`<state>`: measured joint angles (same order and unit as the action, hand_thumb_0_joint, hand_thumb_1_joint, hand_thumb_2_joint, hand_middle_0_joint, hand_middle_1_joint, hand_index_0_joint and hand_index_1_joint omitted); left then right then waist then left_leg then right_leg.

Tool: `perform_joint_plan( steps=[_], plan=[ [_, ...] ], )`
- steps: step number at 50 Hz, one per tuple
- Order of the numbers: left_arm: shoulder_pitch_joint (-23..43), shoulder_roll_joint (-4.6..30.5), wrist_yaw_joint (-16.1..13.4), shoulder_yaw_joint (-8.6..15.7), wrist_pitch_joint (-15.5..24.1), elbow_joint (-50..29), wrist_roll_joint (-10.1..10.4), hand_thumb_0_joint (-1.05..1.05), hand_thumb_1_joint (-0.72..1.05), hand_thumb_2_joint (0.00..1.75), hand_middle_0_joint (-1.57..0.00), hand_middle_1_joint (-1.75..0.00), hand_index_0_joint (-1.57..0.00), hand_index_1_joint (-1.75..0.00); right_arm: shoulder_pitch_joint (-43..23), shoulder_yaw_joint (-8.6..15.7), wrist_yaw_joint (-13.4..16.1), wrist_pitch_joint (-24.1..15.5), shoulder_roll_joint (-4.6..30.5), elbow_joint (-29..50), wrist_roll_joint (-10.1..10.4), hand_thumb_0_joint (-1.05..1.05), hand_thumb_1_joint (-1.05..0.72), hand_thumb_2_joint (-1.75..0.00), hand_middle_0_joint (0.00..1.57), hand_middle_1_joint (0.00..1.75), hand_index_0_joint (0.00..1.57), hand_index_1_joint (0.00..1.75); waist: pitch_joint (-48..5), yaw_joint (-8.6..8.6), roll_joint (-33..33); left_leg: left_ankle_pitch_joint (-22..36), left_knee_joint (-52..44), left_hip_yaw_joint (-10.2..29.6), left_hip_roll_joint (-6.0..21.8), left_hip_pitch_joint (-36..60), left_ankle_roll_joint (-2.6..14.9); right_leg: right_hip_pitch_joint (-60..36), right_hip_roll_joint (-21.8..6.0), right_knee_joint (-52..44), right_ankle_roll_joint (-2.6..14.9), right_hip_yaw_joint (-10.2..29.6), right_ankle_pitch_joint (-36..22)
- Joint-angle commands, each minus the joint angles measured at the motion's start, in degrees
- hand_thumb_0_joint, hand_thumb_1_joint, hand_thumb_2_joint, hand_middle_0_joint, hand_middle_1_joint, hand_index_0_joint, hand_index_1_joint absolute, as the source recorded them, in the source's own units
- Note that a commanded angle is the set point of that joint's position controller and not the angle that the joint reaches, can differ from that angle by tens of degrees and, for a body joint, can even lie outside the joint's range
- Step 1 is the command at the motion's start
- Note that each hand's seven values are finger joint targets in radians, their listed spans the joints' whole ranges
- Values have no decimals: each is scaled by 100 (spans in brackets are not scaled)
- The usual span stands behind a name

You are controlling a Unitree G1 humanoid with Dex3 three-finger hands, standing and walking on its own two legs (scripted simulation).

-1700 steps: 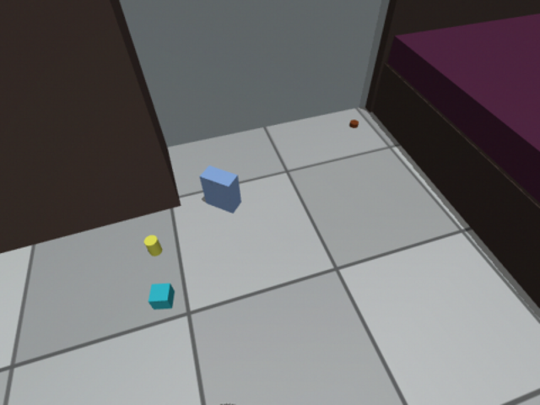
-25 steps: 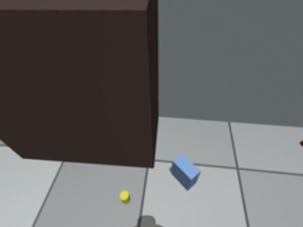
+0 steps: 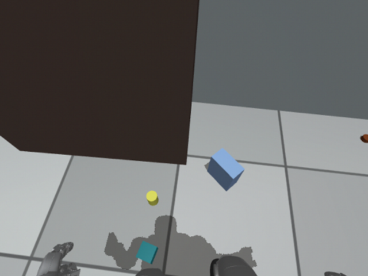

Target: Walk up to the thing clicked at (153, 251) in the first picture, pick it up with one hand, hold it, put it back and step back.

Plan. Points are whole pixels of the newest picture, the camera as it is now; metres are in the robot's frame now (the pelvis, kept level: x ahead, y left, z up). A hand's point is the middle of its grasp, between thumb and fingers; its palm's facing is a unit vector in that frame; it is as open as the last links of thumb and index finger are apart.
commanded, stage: step back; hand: left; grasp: from above
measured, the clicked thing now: (152, 198) +0.48 +0.15 -0.72
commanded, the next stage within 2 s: none
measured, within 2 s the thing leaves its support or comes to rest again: neither
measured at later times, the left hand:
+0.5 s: hand out of the picture +0.04 +0.28 -0.14, palm faces -0.11 -0.90 -0.41, open 7.4 cm
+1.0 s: hand out of the picture -0.10 +0.31 -0.14, palm faces -0.04 -0.94 -0.34, open 7.4 cm
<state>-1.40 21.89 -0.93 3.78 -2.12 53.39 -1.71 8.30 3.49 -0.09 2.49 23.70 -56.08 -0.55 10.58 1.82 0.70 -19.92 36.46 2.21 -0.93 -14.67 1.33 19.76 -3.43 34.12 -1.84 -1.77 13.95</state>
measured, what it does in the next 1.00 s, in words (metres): walks backwards: right foot, then left foot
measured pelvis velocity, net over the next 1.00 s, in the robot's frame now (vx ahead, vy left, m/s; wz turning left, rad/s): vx -0.23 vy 0.05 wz -0.03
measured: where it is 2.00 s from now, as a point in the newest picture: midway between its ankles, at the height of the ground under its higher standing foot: outside the picture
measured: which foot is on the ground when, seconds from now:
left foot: down 0.00-0.48, up 0.50-0.80, down 0.82-1.00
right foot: down 0.00-0.02, up 0.04-0.42, down 0.44-0.86, up 0.88-1.00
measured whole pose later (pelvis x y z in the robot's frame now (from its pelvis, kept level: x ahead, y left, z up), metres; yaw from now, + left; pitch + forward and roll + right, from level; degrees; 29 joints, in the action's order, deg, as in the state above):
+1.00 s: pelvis -0.23 +0.05 +0.01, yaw -2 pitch -2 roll -2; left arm -9.0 22.1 0.1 4.8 -4.7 46.2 -1.3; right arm 11.1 1.9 0.7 1.7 20.1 -51.1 -2.7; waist 8.4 0.5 2.1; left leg -16.1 32.6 2.9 1.0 -14.1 0.6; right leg 29.0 7.5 66.4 0.7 8.7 27.1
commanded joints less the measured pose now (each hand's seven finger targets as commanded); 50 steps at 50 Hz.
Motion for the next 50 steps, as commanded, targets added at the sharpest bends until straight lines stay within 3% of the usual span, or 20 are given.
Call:
perform_joint_plan(
  steps=[1, 2, 3, 7, 14, 20, 22, 23, 25, 26, 30, 36, 41, 42, 43, 44, 45, 47, 48, 50],
  plan=[
    [-24, 767, -61, 209, -46, -725, 204, 0, 90, 90, -20, -30, -20, -30, 432, 386, 109, -234, 1428, 373, -234, 0, -90, -90, 20, 30, 20, 30, -1541, -130, -1214, 4622, -1498, 1811, 1483, 1319, 340, 438, 631, 1572, 414, 464, 1200],
    [-130, 870, -121, 225, -96, -644, 150, 0, 90, 90, -20, -30, -20, -30, 307, 407, 115, -227, 1667, 416, -181, 0, -90, -90, 20, 30, 20, 30, -1487, -115, -948, 5171, -1202, 1847, 1773, 1229, 829, 678, 941, 2231, 348, 931, 2304],
    [-51, 949, -180, 227, -97, -617, 109, 0, 90, 90, -20, -30, -20, -30, 310, 437, 125, -228, 1825, 531, -145, 0, -90, -90, 20, 30, 20, 30, -1501, 112, -1396, 4634, -1455, 2507, 2198, 789, 1194, 604, 945, 2685, 295, 1193, 2577],
    [-409, 1006, -137, 245, -113, -559, 217, 0, 90, 90, -20, -30, -20, -30, -156, 276, 254, -229, 1071, 726, -135, 0, -90, -90, 20, 30, 20, 30, -1356, -289, -932, 4741, -1014, 840, 1089, 1539, 307, 1126, 933, 3116, 351, 1349, 1247],
    [-302, 951, -115, 262, -8, -769, 109, 0, 90, 90, -20, -30, -20, -30, 353, 330, 310, -190, 1059, 805, -64, 0, -90, -90, 20, 30, 20, 30, -1334, 130, -696, 4477, -801, 1089, 1485, 2007, 965, 825, 666, 1619, 69, 940, 1420],
    [-899, 936, -29, 329, 47, -600, 9, 0, 90, 90, -20, -30, -20, -30, -152, 359, 219, -167, 1251, 1050, -39, 0, -90, -90, 20, 30, 20, 30, -1338, -136, -594, 2584, -865, 1206, 1578, 696, 1021, -516, 456, 120, 326, 452, 725],
    [-1201, 941, -6, 371, 98, -481, -22, 0, 90, 90, -20, -30, -20, -30, -379, 322, 186, -149, 1179, 1070, 12, 0, -90, -90, 20, 30, 20, 30, -1389, -318, -391, 1884, -681, 1098, 1411, -8, 742, -1213, 365, -469, 496, 571, -224],
    [-1240, 1114, -3, 418, 124, -510, -54, 0, 90, 90, -20, -30, -20, -30, -396, 289, 169, -147, 1072, 1080, 49, 0, -90, -90, 20, 30, 20, 30, -1403, -316, 175, 1340, -298, 816, 1041, -419, 510, -1336, -40, -626, 706, 1214, -723],
    [-680, 1798, 25, 531, 132, -854, -30, 0, 90, 90, -20, -30, -20, -30, -499, 277, 191, -80, 862, 1095, 57, 0, -90, -90, 20, 30, 20, 30, -777, -430, 1730, -1415, 2059, 4, -515, -713, -116, 28, -1797, -1841, 2042, 3356, -788],
    [-413, 1694, 7, 525, 160, -1037, -58, 0, 90, 90, -20, -30, -20, -30, -245, 299, 190, -42, 959, 983, 20, 0, -90, -90, 20, 30, 20, 30, -547, -315, 1366, -1609, 2918, 573, -500, -557, -164, 521, -1912, -1884, 2102, 3546, -803],
    [-100, 1102, -54, 423, 158, -1224, -12, 0, 90, 90, -20, -30, -20, -30, 315, 204, 161, -85, 920, 705, 69, 0, -90, -90, 20, 30, 20, 30, -850, -62, 538, -745, 3168, 765, -727, -978, -179, -300, -698, -1374, 1266, 1657, -1328],
    [-842, 1146, -95, 457, 84, -1312, -52, 0, 90, 90, -20, -30, -20, -30, 287, 101, 242, -202, 828, 988, 50, 0, -90, -90, 20, 30, 20, 30, -1731, -462, 886, -1154, 1110, 340, -138, -1291, -329, -2477, -991, -543, 1498, 1605, -2980],
    [-629, 1271, 2, 396, -115, -1444, 47, 0, 90, 90, -20, -30, -20, -30, 853, 256, 191, -214, 859, 744, -108, 0, -90, -90, 20, 30, 20, 30, -1568, -119, 732, 988, -1407, -263, -137, 470, -82, -974, -556, -98, 872, 1249, -1506],
    [-715, 1095, 25, 347, -135, -1479, 55, 0, 90, 90, -20, -30, -20, -30, 788, 331, 181, -210, 1101, 781, -185, 0, -90, -90, 20, 30, 20, 30, -1493, -132, 182, 693, -1520, 522, 404, 753, 104, -175, -280, 82, 655, 1195, -497],
    [-665, 913, 27, 307, -110, -1553, 68, 0, 90, 90, -20, -30, -20, -30, 639, 455, 154, -214, 1673, 877, -257, 0, -90, -90, 20, 30, 20, 30, -1357, -62, -1170, 903, -1878, 2314, 1739, 907, 647, 1001, 568, 1084, 373, 779, 1160],
    [-84, 1212, -56, 477, -85, -1571, 8, 0, 90, 90, -20, -30, -20, -30, 270, 515, 124, -192, 2110, 1008, -190, 0, -90, -90, 20, 30, 20, 30, -904, 271, -1699, 929, -2277, 3088, 2574, -742, 1562, 532, 913, 2538, 181, 932, 2326],
    [-91, 1353, -57, 511, -97, -1512, -55, 0, 90, 90, -20, -30, -20, -30, -249, 512, 183, -271, 2016, 1129, -193, 0, -90, -90, 20, 30, 20, 30, -650, 53, -1508, 914, -2324, 3263, 2787, -1234, 1733, 344, 689, 3539, 216, 1415, 2118],
    [-738, 1112, -7, 493, -111, -1240, 69, 0, 90, 90, -20, -30, -20, -30, -591, 283, 186, -308, 1393, 1238, -266, 0, -90, -90, 20, 30, 20, 30, -767, -404, -715, 2341, -1660, 1464, 1691, -442, 1166, 745, 1016, 3885, 280, 1477, 1511],
    [-1030, 1107, 13, 501, -113, -1122, 110, 0, 90, 90, -20, -30, -20, -30, -649, 253, 207, -320, 1226, 1241, -210, 0, -90, -90, 20, 30, 20, 30, -760, -569, -656, 2649, -1485, 1015, 1422, -138, 961, 946, 1049, 4015, 291, 1423, 1291],
    [-994, 1113, 50, 541, -104, -1111, 80, 0, 90, 90, -20, -30, -20, -30, -214, 282, 211, -333, 1158, 1144, -161, 0, -90, -90, 20, 30, 20, 30, -924, -354, -644, 2782, -1225, 985, 1316, 473, 958, 1033, 1026, 3826, 160, 1283, 1211]
  ],
)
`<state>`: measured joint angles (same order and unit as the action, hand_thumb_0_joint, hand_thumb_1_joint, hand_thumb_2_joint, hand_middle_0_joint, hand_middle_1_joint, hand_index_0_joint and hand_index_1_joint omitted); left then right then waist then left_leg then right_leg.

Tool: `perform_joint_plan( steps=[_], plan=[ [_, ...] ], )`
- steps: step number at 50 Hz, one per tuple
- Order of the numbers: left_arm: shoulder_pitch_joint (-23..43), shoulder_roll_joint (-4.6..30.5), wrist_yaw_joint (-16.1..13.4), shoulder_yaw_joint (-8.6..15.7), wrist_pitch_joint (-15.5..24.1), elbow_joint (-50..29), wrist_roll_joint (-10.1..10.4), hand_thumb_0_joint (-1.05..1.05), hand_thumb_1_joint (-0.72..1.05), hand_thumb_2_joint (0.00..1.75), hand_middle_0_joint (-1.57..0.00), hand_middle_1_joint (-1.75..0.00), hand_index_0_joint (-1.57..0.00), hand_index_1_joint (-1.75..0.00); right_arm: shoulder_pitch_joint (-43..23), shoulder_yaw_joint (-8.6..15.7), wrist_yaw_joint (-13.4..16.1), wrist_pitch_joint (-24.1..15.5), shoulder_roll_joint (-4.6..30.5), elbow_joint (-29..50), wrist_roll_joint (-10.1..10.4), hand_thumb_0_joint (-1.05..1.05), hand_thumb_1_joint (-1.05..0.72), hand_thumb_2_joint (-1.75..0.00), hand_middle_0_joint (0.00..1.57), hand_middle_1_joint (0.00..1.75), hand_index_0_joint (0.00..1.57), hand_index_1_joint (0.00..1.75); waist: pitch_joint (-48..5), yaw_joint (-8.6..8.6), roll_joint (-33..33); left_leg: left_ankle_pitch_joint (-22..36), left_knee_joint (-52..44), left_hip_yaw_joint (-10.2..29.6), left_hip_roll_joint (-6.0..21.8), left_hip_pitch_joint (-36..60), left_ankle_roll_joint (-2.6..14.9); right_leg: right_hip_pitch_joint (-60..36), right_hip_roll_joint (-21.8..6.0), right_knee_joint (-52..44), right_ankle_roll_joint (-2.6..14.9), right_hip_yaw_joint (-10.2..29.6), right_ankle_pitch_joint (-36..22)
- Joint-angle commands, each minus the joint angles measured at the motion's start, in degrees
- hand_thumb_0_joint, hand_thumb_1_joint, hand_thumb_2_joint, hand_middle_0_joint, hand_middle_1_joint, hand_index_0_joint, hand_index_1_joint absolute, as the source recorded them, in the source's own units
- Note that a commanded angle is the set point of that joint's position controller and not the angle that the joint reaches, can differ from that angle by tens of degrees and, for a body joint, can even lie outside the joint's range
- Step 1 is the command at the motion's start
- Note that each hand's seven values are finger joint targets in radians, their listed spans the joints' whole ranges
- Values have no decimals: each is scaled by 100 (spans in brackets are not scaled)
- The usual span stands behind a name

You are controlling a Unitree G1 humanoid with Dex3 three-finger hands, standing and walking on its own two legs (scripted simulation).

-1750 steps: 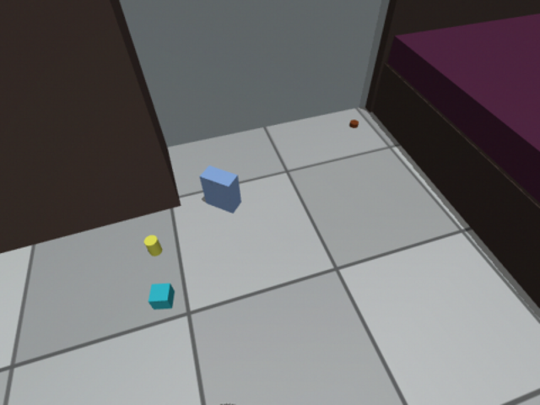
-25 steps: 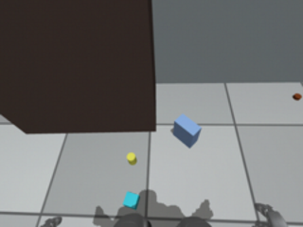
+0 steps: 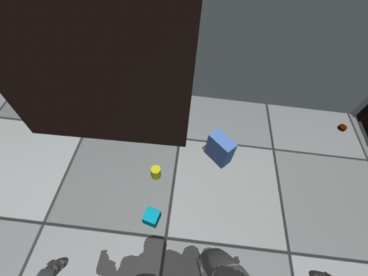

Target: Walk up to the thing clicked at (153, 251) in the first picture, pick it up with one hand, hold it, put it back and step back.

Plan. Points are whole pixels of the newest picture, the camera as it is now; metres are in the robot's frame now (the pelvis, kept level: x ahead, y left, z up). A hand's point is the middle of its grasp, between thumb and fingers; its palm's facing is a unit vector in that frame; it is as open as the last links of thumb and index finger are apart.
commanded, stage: step back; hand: left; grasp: from above
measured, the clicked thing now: (155, 172) +0.70 +0.12 -0.73
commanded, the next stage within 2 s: none
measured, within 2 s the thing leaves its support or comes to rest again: neither
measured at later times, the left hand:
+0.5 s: hand out of the picture -0.05 +0.23 -0.14, palm faces -0.05 -0.90 -0.42, open 7.4 cm
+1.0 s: hand out of the picture -0.27 +0.19 -0.16, palm faces -0.08 -0.91 -0.40, open 7.4 cm
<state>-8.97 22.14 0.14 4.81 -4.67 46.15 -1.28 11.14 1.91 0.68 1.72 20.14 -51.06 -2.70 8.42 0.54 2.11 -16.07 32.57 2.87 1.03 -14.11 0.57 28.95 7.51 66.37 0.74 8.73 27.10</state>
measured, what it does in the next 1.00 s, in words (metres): walks backwards: right foot, then left foot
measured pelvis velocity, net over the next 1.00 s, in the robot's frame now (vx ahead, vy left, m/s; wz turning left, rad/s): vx -0.35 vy -0.08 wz -0.08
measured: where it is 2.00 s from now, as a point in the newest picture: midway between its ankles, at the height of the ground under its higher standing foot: outside the picture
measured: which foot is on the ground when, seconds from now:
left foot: down 0.00-0.26, up 0.28-0.52, down 0.54-0.94, up 0.96-1.00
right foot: up 0.00-0.20, down 0.22-0.56, up 0.58-0.90, down 0.92-1.00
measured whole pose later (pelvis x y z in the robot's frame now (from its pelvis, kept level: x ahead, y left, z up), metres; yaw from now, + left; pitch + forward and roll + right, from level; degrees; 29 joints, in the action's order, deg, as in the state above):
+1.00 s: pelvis -0.35 -0.08 -0.02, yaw -4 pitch -4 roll -1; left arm -12.8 20.7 0.6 3.6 -2.2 51.5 -2.7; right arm 7.0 3.8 1.3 3.7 24.0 -48.6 -1.6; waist 7.4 -1.1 -2.7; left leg -24.1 47.7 5.9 1.4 -28.5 0.0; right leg 13.2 1.7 39.6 0.8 1.5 22.9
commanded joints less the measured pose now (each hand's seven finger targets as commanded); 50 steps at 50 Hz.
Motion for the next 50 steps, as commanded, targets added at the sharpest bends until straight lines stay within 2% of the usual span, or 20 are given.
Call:
perform_joint_plan(
  steps=[1, 5, 10, 11, 12, 13, 14, 18, 24, 27, 28, 29, 30, 34, 41, 45, 46, 47, 48, 50],
  plan=[
    [-133, 1016, -69, 422, 165, -428, 35, 0, 90, 90, -20, -30, -20, -30, -283, 455, 144, -237, 1541, 616, 63, 0, -90, -90, 20, 30, 20, 30, -719, -89, -847, 2496, -714, 962, 1159, 634, 1125, 160, -127, 324, -202, 213, -10],
    [-194, 914, -68, 315, 249, -506, 13, 0, 90, 90, -20, -30, -20, -30, -161, 522, 180, -206, 1661, 715, 96, 0, -90, -90, 20, 30, 20, 30, -1064, 79, -1209, 2538, -354, 884, 1360, 1241, 1369, -164, -563, -1602, -316, -90, 211],
    [-974, 923, -58, 320, 349, 67, -35, 0, 90, 90, -20, -30, -20, -30, -484, 520, 106, -14, 1780, 851, 172, 0, -90, -90, 20, 30, 20, 30, -1406, -187, -1341, 2017, 248, 672, 1036, 345, 924, -1925, -563, -4441, -51, -899, -1361],
    [-1034, 1105, -61, 354, 370, 117, -86, 0, 90, 90, -20, -30, -20, -30, -583, 483, 87, 8, 1643, 901, 218, 0, -90, -90, 20, 30, 20, 30, -1395, -236, -1061, 1288, 395, 598, 819, -280, 643, -2210, -738, -4308, 91, -548, -1662],
    [-979, 1537, -44, 473, 380, 33, -148, 0, 90, 90, -20, -30, -20, -30, -576, 419, 80, 19, 1376, 986, 249, 0, -90, -90, 20, 30, 20, 30, -1212, -202, 73, 171, 1147, 403, 125, -1303, 264, -2307, -1598, -4351, 386, 926, -1653],
    [-437, 2128, -36, 574, 327, -217, -124, 0, 90, 90, -20, -30, -20, -30, -779, 429, 175, 14, 1246, 1067, 284, 0, -90, -90, 20, 30, 20, 30, -954, -390, 1510, -1776, 2505, 55, -651, -1376, -6, -1054, -2750, -4844, 1393, 2108, -1567],
    [95, 2227, -64, 583, 348, -458, -131, 0, 90, 90, -20, -30, -20, -30, -548, 531, 211, 27, 1485, 946, 275, 0, -90, -90, 20, 30, 20, 30, -596, -276, 1617, -2015, 3400, 530, -372, -899, -82, -7, -3160, -5026, 1670, 2505, -1526],
    [428, 1351, -125, 401, 356, -517, -133, 0, 90, 90, -20, -30, -20, -30, -150, 384, 149, -58, 1267, 653, 317, 0, -90, -90, 20, 30, 20, 30, -634, 9, 773, -1173, 3533, 487, -785, -1291, -37, -1069, -1786, -4078, 965, 245, -3071],
    [7, 1280, -218, 358, 261, -662, -128, 0, 90, 90, -20, -30, -20, -30, 77, 321, 174, -177, 1099, 676, 188, 0, -90, -90, 20, 30, 20, 30, -1173, -205, 1149, -1236, 634, 22, -185, -1130, -58, -2736, -2027, -3352, 1017, 469, -4144],
    [76, 1023, -155, 228, 107, -803, 18, 0, 90, 90, -20, -30, -20, -30, 453, 475, 169, -226, 1300, 460, 59, 0, -90, -90, 20, 30, 20, 30, -1414, -123, 374, 1301, -1231, 247, -1, 412, 80, -1681, -1493, -2308, 455, 71, -3084],
    [-111, 792, -134, 176, 94, -819, 52, 0, 90, 90, -20, -30, -20, -30, 242, 590, 173, -219, 1752, 539, -1, 0, -90, -90, 20, 30, 20, 30, -1417, -244, -777, 2214, -1221, 1652, 1064, 1010, 439, -481, -795, -1540, 216, -366, -1280],
    [26, 915, -198, 205, 93, -833, 49, 0, 90, 90, -20, -30, -20, -30, -53, 639, 117, -196, 2289, 681, 6, 0, -90, -90, 20, 30, 20, 30, -1254, -159, -1312, 2729, -1113, 2469, 1989, 475, 1236, -43, -240, -698, 55, -313, 793],
    [284, 1145, -251, 271, 92, -805, 4, 0, 90, 90, -20, -30, -20, -30, -118, 702, 146, -227, 2504, 761, 42, 0, -90, -90, 20, 30, 20, 30, -1127, 103, -1626, 2385, -1342, 3204, 2559, -371, 1814, -384, -401, 211, 23, 257, 1075],
    [-290, 1154, -144, 325, 72, -420, 71, 0, 90, 90, -20, -30, -20, -30, -719, 439, 204, -235, 1544, 823, 27, 0, -90, -90, 20, 30, 20, 30, -739, -405, -869, 2630, -865, 944, 1258, -183, 1116, -113, -145, 971, 7, 318, 106],
    [-131, 961, -99, 220, 275, -414, 4, 0, 90, 90, -20, -30, -20, -30, -69, 497, 146, -125, 1604, 715, 41, 0, -90, -90, 20, 30, 20, 30, -1312, 108, -1288, 2142, -426, 864, 1281, 1197, 1300, -467, -654, -2020, -274, -380, 226],
    [-1018, 951, -86, 244, 408, 316, -24, 0, 90, 90, -20, -30, -20, -30, -496, 495, 56, 59, 1751, 734, 108, 0, -90, -90, 20, 30, 20, 30, -1569, -270, -1391, 898, 134, 423, 911, 116, 870, -2127, -559, -4549, 10, -1050, -1001],
    [-1019, 1210, -88, 341, 429, 388, -107, 0, 90, 90, -20, -30, -20, -30, -464, 420, 31, 77, 1489, 778, 125, 0, -90, -90, 20, 30, 20, 30, -1311, -259, -826, -2, 614, 266, 535, -899, 542, -2456, -832, -4410, 152, -391, -906],
    [-944, 1700, -102, 470, 439, 301, -193, 0, 90, 90, -20, -30, -20, -30, -437, 296, 35, 47, 1078, 894, 156, 0, -90, -90, 20, 30, 20, 30, -978, -293, 693, -1375, 1586, 56, -367, -2250, 165, -2410, -1915, -4788, 494, 1479, 28],
    [-340, 2303, -115, 556, 405, -26, -199, 0, 90, 90, -20, -30, -20, -30, -731, 406, 137, 49, 1250, 966, 149, 0, -90, -90, 20, 30, 20, 30, -676, -522, 1199, -1878, 2354, 589, -443, -1700, -109, -597, -3141, -5287, 1446, 2558, 853],
    [391, 1946, -133, 441, 448, -210, -178, 0, 90, 90, -20, -30, -20, -30, -578, 528, 77, 46, 1639, 678, 183, 0, -90, -90, 20, 30, 20, 30, 49, -169, 785, -1368, 3109, 813, -212, -1011, -91, 555, -2977, -5382, 1382, 2082, 989]
  ],
)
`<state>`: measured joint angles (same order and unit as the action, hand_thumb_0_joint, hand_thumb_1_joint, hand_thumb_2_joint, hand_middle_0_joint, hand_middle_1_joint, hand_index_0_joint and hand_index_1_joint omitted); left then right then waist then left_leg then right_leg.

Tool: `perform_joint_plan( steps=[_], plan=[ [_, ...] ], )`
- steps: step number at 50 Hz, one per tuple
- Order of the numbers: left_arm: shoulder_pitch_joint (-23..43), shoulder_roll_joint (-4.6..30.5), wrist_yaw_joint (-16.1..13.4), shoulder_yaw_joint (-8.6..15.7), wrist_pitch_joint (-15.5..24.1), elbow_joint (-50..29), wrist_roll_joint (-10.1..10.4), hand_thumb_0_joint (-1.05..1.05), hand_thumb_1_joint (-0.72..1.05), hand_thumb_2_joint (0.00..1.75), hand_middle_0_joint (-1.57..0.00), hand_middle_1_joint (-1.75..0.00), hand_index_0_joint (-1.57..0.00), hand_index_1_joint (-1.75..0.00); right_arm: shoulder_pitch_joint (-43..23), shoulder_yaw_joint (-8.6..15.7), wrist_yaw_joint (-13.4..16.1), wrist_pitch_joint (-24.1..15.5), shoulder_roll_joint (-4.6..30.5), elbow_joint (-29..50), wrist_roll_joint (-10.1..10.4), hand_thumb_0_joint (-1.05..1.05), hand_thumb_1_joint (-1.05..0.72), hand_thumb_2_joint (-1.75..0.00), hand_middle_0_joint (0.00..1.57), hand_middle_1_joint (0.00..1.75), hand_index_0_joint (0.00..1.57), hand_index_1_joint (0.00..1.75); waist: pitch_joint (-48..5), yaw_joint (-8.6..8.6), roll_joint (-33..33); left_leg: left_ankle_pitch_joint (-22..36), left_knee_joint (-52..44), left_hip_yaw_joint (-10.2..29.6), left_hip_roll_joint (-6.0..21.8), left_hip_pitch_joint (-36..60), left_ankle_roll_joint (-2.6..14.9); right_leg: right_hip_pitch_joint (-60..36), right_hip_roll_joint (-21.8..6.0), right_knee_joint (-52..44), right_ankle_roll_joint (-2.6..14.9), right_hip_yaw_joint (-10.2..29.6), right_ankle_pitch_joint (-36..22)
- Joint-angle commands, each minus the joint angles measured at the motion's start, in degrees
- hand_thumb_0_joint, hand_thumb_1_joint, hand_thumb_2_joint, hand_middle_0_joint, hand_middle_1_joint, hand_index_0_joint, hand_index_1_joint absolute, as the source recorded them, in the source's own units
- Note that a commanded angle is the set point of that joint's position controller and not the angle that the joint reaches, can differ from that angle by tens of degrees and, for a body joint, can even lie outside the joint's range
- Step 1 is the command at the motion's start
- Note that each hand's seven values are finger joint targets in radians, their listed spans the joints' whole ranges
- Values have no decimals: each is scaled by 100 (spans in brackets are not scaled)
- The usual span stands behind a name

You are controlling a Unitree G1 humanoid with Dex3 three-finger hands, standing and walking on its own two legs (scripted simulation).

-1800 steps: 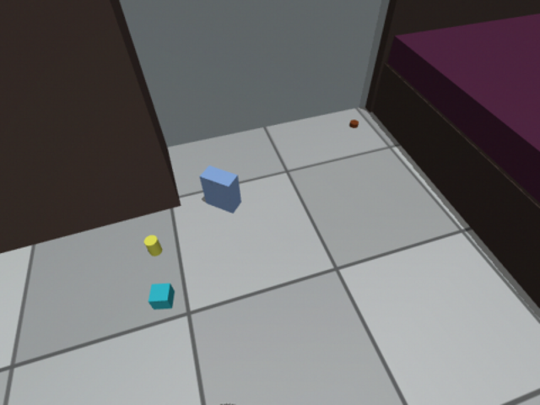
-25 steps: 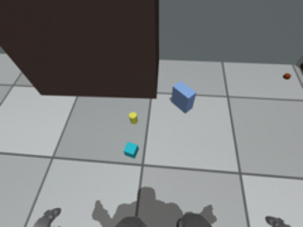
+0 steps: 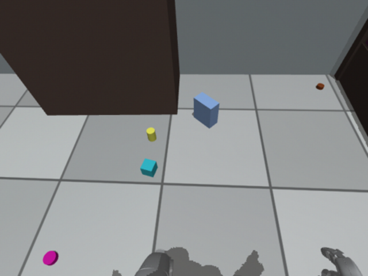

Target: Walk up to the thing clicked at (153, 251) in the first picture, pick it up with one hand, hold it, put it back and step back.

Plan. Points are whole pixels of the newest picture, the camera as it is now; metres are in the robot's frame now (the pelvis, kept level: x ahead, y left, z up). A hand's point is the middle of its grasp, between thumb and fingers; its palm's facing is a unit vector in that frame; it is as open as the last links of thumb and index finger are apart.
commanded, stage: step back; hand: left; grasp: from above
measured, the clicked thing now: (151, 134) +1.03 +0.28 -0.71
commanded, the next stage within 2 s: stand in 1.08 s
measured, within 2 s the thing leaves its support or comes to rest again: neither
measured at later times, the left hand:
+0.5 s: hand out of the picture +0.01 +0.28 -0.12, palm faces +0.07 -0.92 -0.38, open 7.4 cm
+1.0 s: hand out of the picture +0.07 +0.28 -0.14, palm faces +0.14 -0.91 -0.39, open 7.4 cm
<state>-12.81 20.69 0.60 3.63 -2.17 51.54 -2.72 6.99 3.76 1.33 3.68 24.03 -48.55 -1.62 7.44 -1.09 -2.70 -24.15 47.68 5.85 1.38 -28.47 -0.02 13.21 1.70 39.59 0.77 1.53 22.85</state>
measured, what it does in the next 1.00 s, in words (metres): steps on the spot: left foot, then right foot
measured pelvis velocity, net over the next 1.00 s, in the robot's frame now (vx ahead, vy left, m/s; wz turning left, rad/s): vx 0.01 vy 0.00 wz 0.13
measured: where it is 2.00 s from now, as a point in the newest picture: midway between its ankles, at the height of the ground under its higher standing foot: outside the picture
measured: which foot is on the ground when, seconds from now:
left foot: up 0.00-0.24, down 0.26-0.60, up 0.62-0.88, down 0.90-1.00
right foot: down 0.00-0.30, up 0.32-0.56, down 0.58-1.00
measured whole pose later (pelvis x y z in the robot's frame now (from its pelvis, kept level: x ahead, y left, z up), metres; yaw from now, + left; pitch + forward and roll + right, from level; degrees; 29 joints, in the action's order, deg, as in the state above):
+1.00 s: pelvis +0.01 +0.00 +0.01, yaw +7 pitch -2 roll +1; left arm -7.7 21.3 -0.5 2.5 0.6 56.5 -0.3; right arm 8.9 2.3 0.1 0.3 20.5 -58.8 -1.7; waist 5.8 -1.2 0.2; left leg -17.2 36.2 -0.3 1.0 -16.7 -1.0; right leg 17.2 -3.2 38.4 -0.1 -2.4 19.1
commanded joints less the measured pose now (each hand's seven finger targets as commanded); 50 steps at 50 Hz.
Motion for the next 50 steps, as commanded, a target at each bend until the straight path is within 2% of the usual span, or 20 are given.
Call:
perform_joint_plan(
  steps=[1, 3, 8, 12, 13, 15, 16, 17, 20, 24, 28, 30, 31, 33, 36, 43, 45, 46, 48, 50],
  plan=[
    [884, 1731, -174, 445, 243, -727, -1, 0, 90, 90, -20, -30, -20, -30, 0, 292, -9, -162, 1141, 238, 80, 0, -90, -90, 20, 30, 20, 30, 208, 127, 788, -161, 1681, 462, -547, 269, -28, 1646, -1697, -2283, 1015, 1741, 637],
    [829, 1528, -174, 473, 295, -585, 10, 0, 90, 90, -20, -30, -20, -30, 429, 194, -27, -193, 822, 59, 67, 0, -90, -90, 20, 30, 20, 30, -10, 191, 1037, 228, 1629, 358, -652, 87, -74, 1045, -1146, -2116, 697, 1067, 600],
    [120, 1674, -115, 561, 384, -420, -52, 0, 90, 90, -20, -30, -20, -30, 302, 182, -148, -367, 929, 31, -36, 0, -90, -90, 20, 30, 20, 30, -403, -320, 1519, -419, -240, -127, -253, -242, -207, -566, -1485, -2214, 903, 1599, 2058],
    [214, 1652, -58, 466, 291, -387, 59, 0, 90, 90, -20, -30, -20, -30, 700, 210, -180, -553, 791, -237, -74, 0, -90, -90, 20, 30, 20, 30, -666, -31, 1194, 157, -2776, -648, -323, 1493, 41, -156, -1431, -1495, 820, 997, 728],
    [93, 1391, -52, 340, 262, -412, 56, 0, 90, 90, -20, -30, -20, -30, 849, 299, -159, -590, 879, -351, -98, 0, -90, -90, 20, 30, 20, 30, -766, 36, 757, 517, -2996, -295, -286, 2288, 142, 366, -1146, -891, 589, 649, 301],
    [427, 981, -42, 223, 294, -530, 184, 0, 90, 90, -20, -30, -20, -30, 1083, 496, -128, -616, 1762, -355, -153, 0, -90, -90, 20, 30, 20, 30, -542, 276, -1003, -2113, -3698, 2907, 1572, 2699, 1057, 2437, -47, 925, 33, -559, 821],
    [898, 1580, -64, 399, 331, -499, 80, 0, 90, 90, -20, -30, -20, -30, 1091, 546, -159, -603, 1978, -354, -93, 0, -90, -90, 20, 30, 20, 30, 73, 483, -600, -2682, -3872, 3313, 1900, 1624, 1538, 2224, -438, 1365, 89, 159, 945],
    [708, 1650, -35, 410, 354, -465, 106, 0, 90, 90, -20, -30, -20, -30, 785, 501, -162, -611, 1787, -268, -88, 0, -90, -90, 20, 30, 20, 30, 300, 259, -477, -2430, -3807, 2920, 1853, 1338, 1585, 1971, -546, 1530, 113, 221, 795],
    [270, 1337, 54, 352, 421, -257, 147, 0, 90, 90, -20, -30, -20, -30, 650, 327, -165, -690, 1141, -212, -95, 0, -90, -90, 20, 30, 20, 30, 110, 91, -335, -588, -3372, 1406, 1018, 1902, 1059, 1942, -497, 921, 110, 13, 99],
    [358, 1216, 81, 348, 449, -201, 137, 0, 90, 90, -20, -30, -20, -30, 756, 382, -202, -644, 1270, -189, -73, 0, -90, -90, 20, 30, 20, 30, -188, 280, -761, -242, -3193, 1026, 962, 1543, 1053, 986, -318, 107, -17, -328, -10],
    [-389, 1145, -76, 366, 570, 230, 129, 0, 90, 90, -20, -30, -20, -30, 350, 156, -174, -469, 761, -84, 41, 0, -90, -90, 20, 30, 20, 30, -645, -244, -236, 468, -1545, 147, 465, 497, 581, -1113, -47, -1449, 18, -457, -1026],
    [-477, 1790, -165, 504, 662, 127, -14, 0, 90, 90, -20, -30, -20, -30, 671, -40, -128, -466, 236, 14, 102, 0, -90, -90, 20, 30, 20, 30, -782, -222, 1368, -730, 259, 16, -630, -470, 137, -1381, -1936, -2452, 535, 2510, -210],
    [4, 1961, -156, 524, 624, 4, 14, 0, 90, 90, -20, -30, -20, -30, 756, 114, -57, -399, 728, -157, 62, 0, -90, -90, 20, 30, 20, 30, -662, -140, 842, -1056, 695, 237, -296, -44, 131, -459, -2492, -2677, 1040, 2880, 981],
    [346, 1759, -142, 466, 632, -121, 45, 0, 90, 90, -20, -30, -20, -30, 855, 198, -46, -414, 991, -327, 62, 0, -90, -90, 20, 30, 20, 30, -190, -1, 692, -865, 807, 354, -2, 156, 90, 139, -2392, -2501, 1331, 2613, 460],
    [379, 1545, -168, 377, 680, -45, 124, 0, 90, 90, -20, -30, -20, -30, 937, 144, -79, -432, 818, -510, 55, 0, -90, -90, 20, 30, 20, 30, -440, 35, 787, -358, 440, 262, 0, 329, 40, -90, -1814, -2061, 957, 1380, -1083],
    [812, 1483, -188, 285, 540, -82, 196, 0, 90, 90, -20, -30, -20, -30, 870, 129, -72, -443, 641, -708, 20, 0, -90, -90, 20, 30, 20, 30, -914, 186, 1215, 781, -1613, -767, -117, 1578, -14, 159, -1541, -1009, 711, 355, -3034],
    [685, 1279, -190, 195, 463, -92, 234, 0, 90, 90, -20, -30, -20, -30, 753, 176, -30, -481, 771, -763, -29, 0, -90, -90, 20, 30, 20, 30, -1049, 187, 844, 2027, -2144, -434, 43, 2009, 131, 302, -1239, -441, 357, 163, -2997],
    [610, 1138, -191, 159, 437, -88, 268, 0, 90, 90, -20, -30, -20, -30, 610, 216, -11, -504, 1007, -715, -52, 0, -90, -90, 20, 30, 20, 30, -1217, 86, 244, 2780, -2088, 273, 658, 2015, 333, 410, -910, -149, 172, -58, -2437],
    [623, 1178, -197, 158, 345, 123, 317, 0, 90, 90, -20, -30, -20, -30, -148, 208, -40, -493, 1343, -567, 40, 0, -90, -90, 20, 30, 20, 30, -1062, -62, -307, 1825, -2346, 892, 1326, 901, 1008, -195, -337, -121, 57, -289, -113],
    [603, 1172, -181, 133, 384, 273, 242, 0, 90, 90, -20, -30, -20, -30, -362, 98, -60, -466, 1045, -672, 41, 0, -90, -90, 20, 30, 20, 30, -921, -136, -137, 1622, -2247, 453, 1004, 692, 691, -551, -514, -746, 97, -127, -518]
  ],
)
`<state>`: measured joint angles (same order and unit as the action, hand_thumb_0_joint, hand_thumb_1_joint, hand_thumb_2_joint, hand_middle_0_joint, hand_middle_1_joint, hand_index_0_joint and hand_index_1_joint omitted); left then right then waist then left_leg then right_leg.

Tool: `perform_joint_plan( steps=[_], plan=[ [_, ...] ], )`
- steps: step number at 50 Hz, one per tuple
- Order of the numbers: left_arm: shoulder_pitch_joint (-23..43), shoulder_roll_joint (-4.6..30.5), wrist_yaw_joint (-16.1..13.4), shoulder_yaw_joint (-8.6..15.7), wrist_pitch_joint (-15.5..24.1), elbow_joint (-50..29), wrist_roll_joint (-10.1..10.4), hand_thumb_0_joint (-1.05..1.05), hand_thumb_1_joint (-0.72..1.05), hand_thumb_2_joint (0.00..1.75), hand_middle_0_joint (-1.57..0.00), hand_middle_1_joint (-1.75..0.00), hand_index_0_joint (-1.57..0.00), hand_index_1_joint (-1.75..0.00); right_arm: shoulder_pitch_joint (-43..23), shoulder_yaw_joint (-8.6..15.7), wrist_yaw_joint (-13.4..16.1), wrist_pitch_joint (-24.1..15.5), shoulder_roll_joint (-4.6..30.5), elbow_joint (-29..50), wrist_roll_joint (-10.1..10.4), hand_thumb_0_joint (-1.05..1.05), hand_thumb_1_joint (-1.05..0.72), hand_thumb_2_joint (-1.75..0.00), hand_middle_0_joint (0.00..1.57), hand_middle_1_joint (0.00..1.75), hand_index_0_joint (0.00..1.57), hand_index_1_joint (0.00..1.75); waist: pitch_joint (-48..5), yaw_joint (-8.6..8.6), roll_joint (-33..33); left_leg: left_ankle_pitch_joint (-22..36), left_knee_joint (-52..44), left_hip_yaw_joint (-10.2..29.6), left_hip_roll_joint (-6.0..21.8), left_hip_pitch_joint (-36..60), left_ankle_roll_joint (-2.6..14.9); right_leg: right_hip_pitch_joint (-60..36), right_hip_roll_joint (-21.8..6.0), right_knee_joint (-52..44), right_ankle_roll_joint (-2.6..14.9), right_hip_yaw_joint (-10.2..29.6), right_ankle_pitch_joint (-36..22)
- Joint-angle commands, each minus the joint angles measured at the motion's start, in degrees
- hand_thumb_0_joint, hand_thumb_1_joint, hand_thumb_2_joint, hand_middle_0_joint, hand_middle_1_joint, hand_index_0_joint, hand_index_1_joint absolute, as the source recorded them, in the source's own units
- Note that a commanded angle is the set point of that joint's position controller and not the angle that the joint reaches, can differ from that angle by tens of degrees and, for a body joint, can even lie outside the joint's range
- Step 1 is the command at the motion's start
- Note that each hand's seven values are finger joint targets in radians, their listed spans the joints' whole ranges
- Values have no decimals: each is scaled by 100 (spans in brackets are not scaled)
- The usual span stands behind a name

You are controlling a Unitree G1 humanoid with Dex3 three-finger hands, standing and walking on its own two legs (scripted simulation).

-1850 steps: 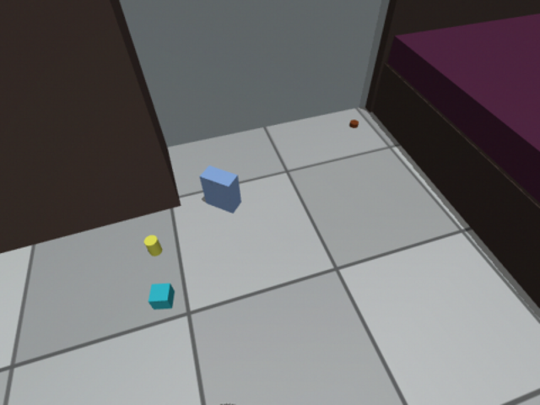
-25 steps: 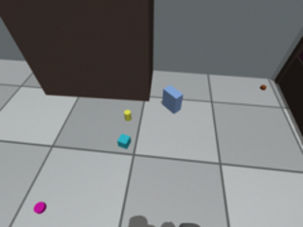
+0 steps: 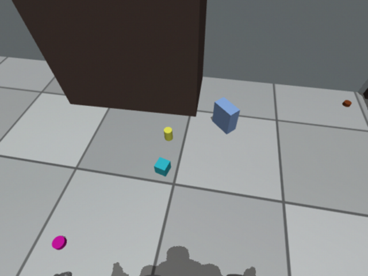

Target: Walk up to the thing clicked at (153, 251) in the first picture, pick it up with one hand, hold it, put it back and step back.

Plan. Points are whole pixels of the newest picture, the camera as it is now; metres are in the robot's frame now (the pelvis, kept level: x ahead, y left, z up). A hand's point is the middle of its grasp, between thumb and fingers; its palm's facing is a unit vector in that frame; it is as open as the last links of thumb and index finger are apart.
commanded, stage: step back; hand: left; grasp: from above
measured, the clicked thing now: (168, 134) +1.04 +0.15 -0.72
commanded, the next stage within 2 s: stand in 0.08 s
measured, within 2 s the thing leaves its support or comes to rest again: neither
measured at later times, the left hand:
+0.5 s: hand out of the picture +0.09 +0.25 -0.13, palm faces -0.04 -0.94 -0.34, open 7.4 cm
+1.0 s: hand out of the picture +0.09 +0.25 -0.13, palm faces -0.07 -0.94 -0.34, open 7.4 cm
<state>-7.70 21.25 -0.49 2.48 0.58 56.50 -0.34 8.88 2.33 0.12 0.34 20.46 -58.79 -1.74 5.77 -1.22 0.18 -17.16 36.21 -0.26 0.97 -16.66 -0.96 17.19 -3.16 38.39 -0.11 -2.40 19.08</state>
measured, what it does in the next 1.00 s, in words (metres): stands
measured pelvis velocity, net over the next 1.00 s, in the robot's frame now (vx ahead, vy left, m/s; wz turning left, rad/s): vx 0.01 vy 0.00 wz -0.02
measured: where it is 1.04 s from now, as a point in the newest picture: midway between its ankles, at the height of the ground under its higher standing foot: outside the picture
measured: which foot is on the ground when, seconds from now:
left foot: down 0.00-1.00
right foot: down 0.00-1.00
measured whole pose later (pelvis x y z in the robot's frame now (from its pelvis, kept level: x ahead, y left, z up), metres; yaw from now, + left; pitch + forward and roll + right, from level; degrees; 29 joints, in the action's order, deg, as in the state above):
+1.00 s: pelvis +0.01 +0.00 +0.02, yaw -1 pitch -2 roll +0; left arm -6.4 20.5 0.9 -0.3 1.2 65.3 -0.7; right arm 7.6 0.5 -0.9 -0.2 19.9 -66.5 -1.0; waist 3.5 0.7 0.0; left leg -9.3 19.1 -1.1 2.3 -7.7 -1.7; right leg 7.9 -1.3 19.4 -0.5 -2.0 9.5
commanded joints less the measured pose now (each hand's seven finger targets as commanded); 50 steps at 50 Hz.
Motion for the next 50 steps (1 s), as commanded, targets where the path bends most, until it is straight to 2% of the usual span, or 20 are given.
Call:
perform_joint_plan(
  steps=[1, 2, 3, 4, 5, 6, 7, 10, 13, 14, 16, 20, 23, 28, 31, 35, 41, 43, 47, 50],
  plan=[
    [29, 1200, -58, 264, 148, -179, -9, 0, 90, 90, -20, -30, -20, -30, -604, 190, 63, -141, 1281, 356, 69, 0, -90, -90, 20, 30, 20, 30, -878, -133, -362, 1070, -936, 803, 818, -227, 542, -943, -245, -814, 247, 407, -828],
    [103, 1296, -47, 286, 165, -165, -1, 0, 90, 90, -20, -30, -20, -30, -506, 181, 75, -147, 1245, 302, 68, 0, -90, -90, 20, 30, 20, 30, -947, -22, -314, 1145, -829, 694, 649, -156, 421, -921, -365, -847, 295, 603, -1254],
    [116, 1340, -44, 285, 171, -133, 19, 0, 90, 90, -20, -30, -20, -30, -454, 177, 75, -141, 1229, 231, 79, 0, -90, -90, 20, 30, 20, 30, -948, -2, -337, 1090, -785, 634, 581, 7, 350, -809, -462, -865, 343, 706, -1343],
    [170, 1055, 6, 110, 156, 40, 15, 0, 90, 90, -20, -30, -20, -30, -310, 112, 39, -220, 1217, 178, 110, 0, -90, -90, 20, 30, 20, 30, -913, 78, -401, 1073, -1266, 802, 643, 227, 338, -799, -397, -988, 275, 593, -1199],
    [143, 971, 24, 78, 150, 78, 40, 0, 90, 90, -20, -30, -20, -30, -468, 125, 26, -254, 1287, 135, 92, 0, -90, -90, 20, 30, 20, 30, -902, -1, -493, 1157, -1329, 849, 733, 408, 345, -836, -326, -1091, 224, 535, -1188],
    [213, 1001, 33, 53, 162, 97, 37, 0, 90, 90, -20, -30, -20, -30, -566, 118, 12, -279, 1299, 110, 87, 0, -90, -90, 20, 30, 20, 30, -931, 6, -454, 1500, -1319, 857, 763, 466, 332, -910, -325, -1141, 192, 504, -1391],
    [201, 1004, 35, 23, 162, 147, 43, 0, 90, 90, -20, -30, -20, -30, -679, 113, 5, -279, 1289, 100, 96, 0, -90, -90, 20, 30, 20, 30, -851, -6, -476, 1546, -1347, 854, 755, 532, 323, -845, -308, -1283, 168, 497, -1446],
    [388, 1154, 31, 18, 171, 266, 12, 0, 90, 90, -20, -30, -20, -30, -608, 74, 6, -278, 1165, 2, 124, 0, -90, -90, 20, 30, 20, 30, -780, 100, -144, 1822, -1446, 656, 684, 845, 244, -879, -396, -1506, 159, 538, -1721],
    [514, 1132, 34, -22, 190, 339, 14, 0, 90, 90, -20, -30, -20, -30, -681, 72, -3, -251, 1154, -63, 145, 0, -90, -90, 20, 30, 20, 30, -707, 136, -70, 1656, -1621, 593, 659, 861, 216, -1010, -438, -1778, 128, 556, -1654],
    [470, 1121, 40, -43, 189, 376, 15, 0, 90, 90, -20, -30, -20, -30, -714, 68, -11, -235, 1142, -99, 148, 0, -90, -90, 20, 30, 20, 30, -568, 103, -29, 1378, -1705, 602, 648, 868, 205, -861, -424, -1924, 113, 569, -1352],
    [527, 1148, 43, -40, 196, 429, 11, 0, 90, 90, -20, -30, -20, -30, -734, 64, -20, -234, 1126, -123, 138, 0, -90, -90, 20, 30, 20, 30, -598, 135, -31, 1169, -1818, 583, 647, 905, 206, -934, -445, -2043, 105, 602, -1194],
    [467, 1138, 35, -42, 228, 491, 3, 0, 90, 90, -20, -30, -20, -30, -801, 63, -27, -257, 1132, -154, 133, 0, -90, -90, 20, 30, 20, 30, -839, 98, -80, 1678, -1844, 516, 675, 1165, 196, -1138, -484, -2067, 85, 572, -1761],
    [590, 1145, 25, -36, 227, 499, -4, 0, 90, 90, -20, -30, -20, -30, -817, 56, -22, -251, 1126, -170, 129, 0, -90, -90, 20, 30, 20, 30, -854, 129, -34, 1638, -1897, 472, 671, 1111, 166, -1210, -500, -2112, 70, 579, -1779],
    [522, 1132, 28, -53, 220, 550, -11, 0, 90, 90, -20, -30, -20, -30, -819, 47, -32, -227, 1133, -233, 137, 0, -90, -90, 20, 30, 20, 30, -786, 113, 23, 1422, -1963, 467, 674, 1181, 148, -1097, -492, -2259, 65, 576, -1542],
    [525, 1154, 28, -46, 198, 569, -17, 0, 90, 90, -20, -30, -20, -30, -778, 25, -38, -212, 1118, -276, 127, 0, -90, -90, 20, 30, 20, 30, -549, 108, 27, 911, -2099, 480, 630, 945, 123, -998, -480, -2370, 51, 604, -1012],
    [500, 1189, 33, -38, 184, 572, -25, 0, 90, 90, -20, -30, -20, -30, -708, 41, -62, -192, 1147, -297, 114, 0, -90, -90, 20, 30, 20, 30, -447, 127, 80, 585, -2086, 467, 596, 944, 133, -729, -466, -2535, 57, 666, -360],
    [537, 1232, 45, -26, 182, 506, -21, 0, 90, 90, -20, -30, -20, -30, -488, 32, -80, -187, 1118, -341, 87, 0, -90, -90, 20, 30, 20, 30, -382, 148, 141, 415, -2065, 446, 558, 766, 136, -655, -493, -2604, 66, 774, 63],
    [499, 1228, 54, -26, 172, 498, -19, 0, 90, 90, -20, -30, -20, -30, -492, 34, -74, -193, 1139, -340, 82, 0, -90, -90, 20, 30, 20, 30, -510, 129, 25, 550, -2077, 466, 592, 814, 145, -778, -492, -2522, 82, 760, -187],
    [436, 1176, 50, -25, 200, 503, -6, 0, 90, 90, -20, -30, -20, -30, -556, 27, -45, -231, 1153, -313, 97, 0, -90, -90, 20, 30, 20, 30, -867, 112, -68, 1236, -2024, 479, 680, 961, 154, -1161, -475, -2243, 75, 625, -1339],
    [399, 1173, 51, -29, 171, 532, -3, 0, 90, 90, -20, -30, -20, -30, -476, -9, -29, -226, 1152, -369, 112, 0, -90, -90, 20, 30, 20, 30, -720, 117, -91, 1110, -2102, 475, 662, 883, 140, -1097, -452, -2222, 73, 592, -1232]
  ],
)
